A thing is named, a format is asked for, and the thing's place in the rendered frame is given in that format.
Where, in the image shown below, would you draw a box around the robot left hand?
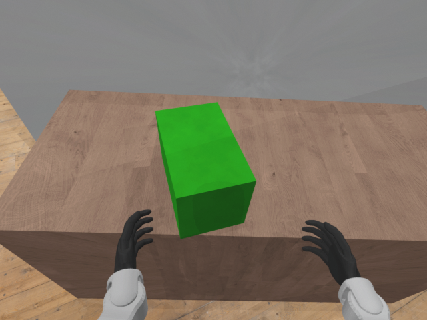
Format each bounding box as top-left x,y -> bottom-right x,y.
114,209 -> 153,273

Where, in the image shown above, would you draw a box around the right robot forearm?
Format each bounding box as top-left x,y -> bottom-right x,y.
338,277 -> 390,320

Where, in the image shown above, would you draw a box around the left robot forearm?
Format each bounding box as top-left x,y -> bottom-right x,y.
98,269 -> 148,320

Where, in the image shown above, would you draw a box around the carton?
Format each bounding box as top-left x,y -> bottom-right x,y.
155,102 -> 256,239

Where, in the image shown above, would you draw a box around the robot right hand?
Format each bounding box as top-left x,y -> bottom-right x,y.
302,220 -> 361,286

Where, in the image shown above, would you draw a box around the pedestal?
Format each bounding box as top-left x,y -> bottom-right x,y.
0,90 -> 427,303

